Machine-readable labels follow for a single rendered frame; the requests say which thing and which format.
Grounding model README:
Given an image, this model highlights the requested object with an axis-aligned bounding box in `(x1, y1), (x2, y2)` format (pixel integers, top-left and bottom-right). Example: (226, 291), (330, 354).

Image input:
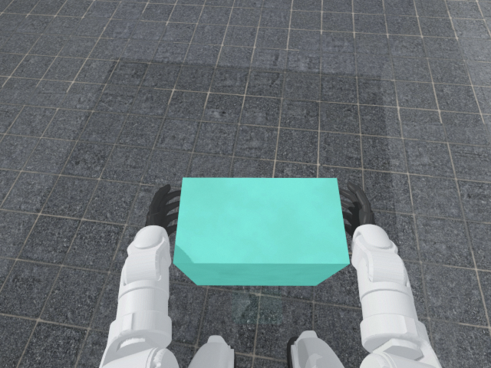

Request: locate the right robot upper arm
(360, 351), (436, 368)

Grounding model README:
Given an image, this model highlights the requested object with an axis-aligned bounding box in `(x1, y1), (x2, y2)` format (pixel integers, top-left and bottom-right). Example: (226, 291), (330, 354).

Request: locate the robot left hand
(145, 184), (181, 237)

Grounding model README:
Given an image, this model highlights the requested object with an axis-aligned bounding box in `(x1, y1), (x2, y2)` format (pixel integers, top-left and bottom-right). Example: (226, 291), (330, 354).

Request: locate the right robot thigh
(291, 337), (344, 368)

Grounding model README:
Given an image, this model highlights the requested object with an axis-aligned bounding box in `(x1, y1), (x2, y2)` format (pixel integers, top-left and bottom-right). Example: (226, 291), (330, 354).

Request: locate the robot right hand
(338, 182), (376, 238)

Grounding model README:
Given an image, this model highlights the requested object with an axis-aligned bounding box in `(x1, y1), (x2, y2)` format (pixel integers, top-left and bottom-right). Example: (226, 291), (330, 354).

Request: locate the left robot forearm
(99, 225), (172, 368)

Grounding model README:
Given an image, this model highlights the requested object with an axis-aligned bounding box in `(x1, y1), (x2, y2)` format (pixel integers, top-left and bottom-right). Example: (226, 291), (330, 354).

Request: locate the robot thigh
(188, 342), (234, 368)
(291, 337), (344, 368)

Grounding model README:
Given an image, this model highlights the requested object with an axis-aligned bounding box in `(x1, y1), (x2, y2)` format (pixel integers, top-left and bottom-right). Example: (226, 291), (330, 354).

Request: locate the right robot forearm
(351, 224), (442, 368)

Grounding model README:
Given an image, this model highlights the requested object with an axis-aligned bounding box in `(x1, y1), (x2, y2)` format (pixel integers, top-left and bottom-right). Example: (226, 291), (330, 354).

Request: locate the left robot thigh
(188, 342), (234, 368)

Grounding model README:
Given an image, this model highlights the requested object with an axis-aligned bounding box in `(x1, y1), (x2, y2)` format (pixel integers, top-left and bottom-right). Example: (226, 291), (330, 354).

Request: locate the carton
(173, 178), (350, 286)

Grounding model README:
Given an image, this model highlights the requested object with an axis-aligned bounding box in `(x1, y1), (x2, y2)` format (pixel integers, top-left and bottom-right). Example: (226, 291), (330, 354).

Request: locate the left robot upper arm
(102, 347), (179, 368)

